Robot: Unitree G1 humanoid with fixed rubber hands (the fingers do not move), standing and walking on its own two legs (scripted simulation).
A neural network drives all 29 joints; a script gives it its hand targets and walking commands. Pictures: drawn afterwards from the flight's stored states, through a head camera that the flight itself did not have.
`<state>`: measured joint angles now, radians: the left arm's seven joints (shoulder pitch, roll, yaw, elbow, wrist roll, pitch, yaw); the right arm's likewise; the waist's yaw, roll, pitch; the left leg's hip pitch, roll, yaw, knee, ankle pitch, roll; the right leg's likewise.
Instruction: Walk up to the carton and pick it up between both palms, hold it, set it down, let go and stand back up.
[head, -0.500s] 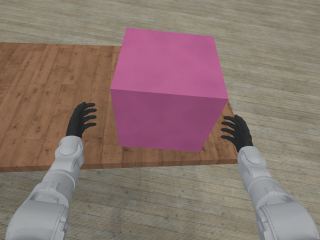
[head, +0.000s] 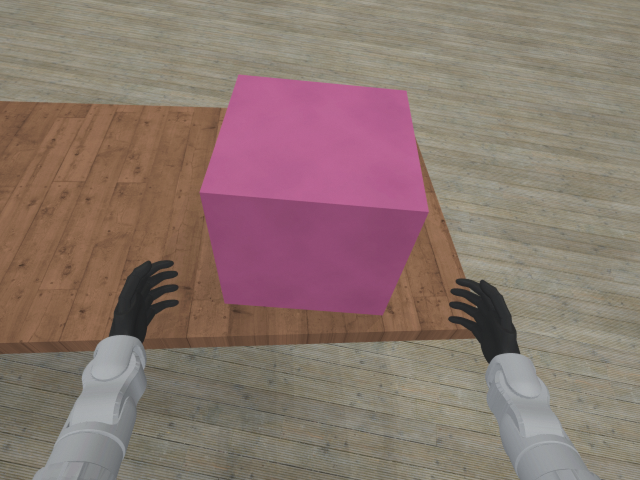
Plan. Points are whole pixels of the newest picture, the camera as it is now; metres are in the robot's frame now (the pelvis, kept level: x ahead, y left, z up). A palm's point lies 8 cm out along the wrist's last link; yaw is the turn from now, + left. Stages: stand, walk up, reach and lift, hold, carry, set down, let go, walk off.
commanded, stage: set down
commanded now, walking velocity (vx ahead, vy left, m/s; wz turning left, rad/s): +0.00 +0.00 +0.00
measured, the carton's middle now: (313, 199) +0.52 +0.00 +0.02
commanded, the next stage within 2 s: none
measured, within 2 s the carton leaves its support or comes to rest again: neither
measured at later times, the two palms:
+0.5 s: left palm (115, 376) +0.24 +0.24 +0.00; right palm (503, 394) +0.22 -0.23 +0.00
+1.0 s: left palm (105, 419) +0.20 +0.25 -0.03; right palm (500, 430) +0.18 -0.22 -0.01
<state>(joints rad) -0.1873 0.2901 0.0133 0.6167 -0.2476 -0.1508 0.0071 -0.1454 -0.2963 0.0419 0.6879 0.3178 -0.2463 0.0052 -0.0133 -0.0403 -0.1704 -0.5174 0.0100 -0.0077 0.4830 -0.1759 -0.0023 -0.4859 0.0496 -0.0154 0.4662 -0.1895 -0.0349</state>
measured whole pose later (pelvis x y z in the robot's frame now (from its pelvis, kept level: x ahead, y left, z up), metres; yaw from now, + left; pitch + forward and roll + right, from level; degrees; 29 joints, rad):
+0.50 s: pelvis +0.00 -0.01 +0.00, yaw +0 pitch +7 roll +0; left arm 0.09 0.34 0.01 0.38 -0.25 -0.16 -0.04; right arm 0.15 -0.26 0.10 0.40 0.32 -0.20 -0.05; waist -0.01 -0.07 -0.12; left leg -0.40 0.01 -0.01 0.44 -0.16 -0.01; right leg -0.39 0.05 -0.01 0.46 -0.20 -0.05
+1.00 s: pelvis +0.02 -0.01 +0.01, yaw +0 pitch +6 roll +0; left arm 0.30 0.37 0.00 0.28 -0.25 -0.11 -0.04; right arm 0.35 -0.22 0.10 0.29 0.32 -0.20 -0.05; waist -0.01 -0.07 -0.07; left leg -0.35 0.01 -0.01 0.43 -0.19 -0.01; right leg -0.33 0.05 -0.01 0.44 -0.22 -0.05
